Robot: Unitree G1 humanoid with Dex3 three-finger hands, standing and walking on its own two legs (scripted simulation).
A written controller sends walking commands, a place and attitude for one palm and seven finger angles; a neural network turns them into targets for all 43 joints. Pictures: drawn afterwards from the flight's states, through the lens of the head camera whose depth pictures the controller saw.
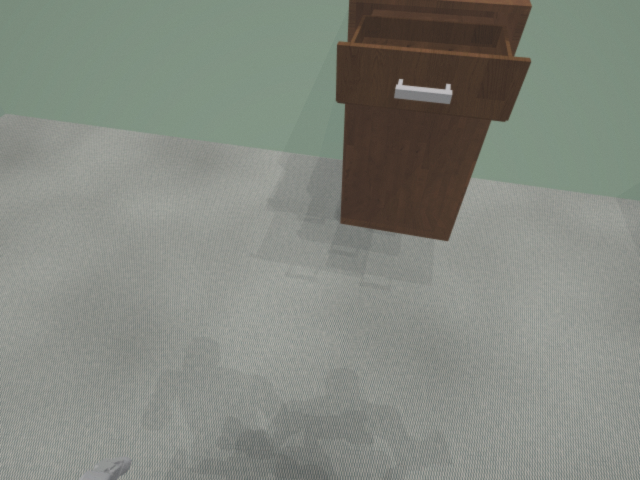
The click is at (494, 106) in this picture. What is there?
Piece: drawer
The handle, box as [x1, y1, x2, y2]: [394, 79, 451, 103]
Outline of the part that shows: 396,84 394,97 443,103 449,103 450,101 450,84 446,84 444,89 402,85 402,79 399,79 398,84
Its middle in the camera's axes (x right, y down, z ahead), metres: +0.23 -0.34 +0.88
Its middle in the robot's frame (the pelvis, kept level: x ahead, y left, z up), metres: +0.91 -0.19 +0.04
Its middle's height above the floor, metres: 0.81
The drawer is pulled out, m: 0.28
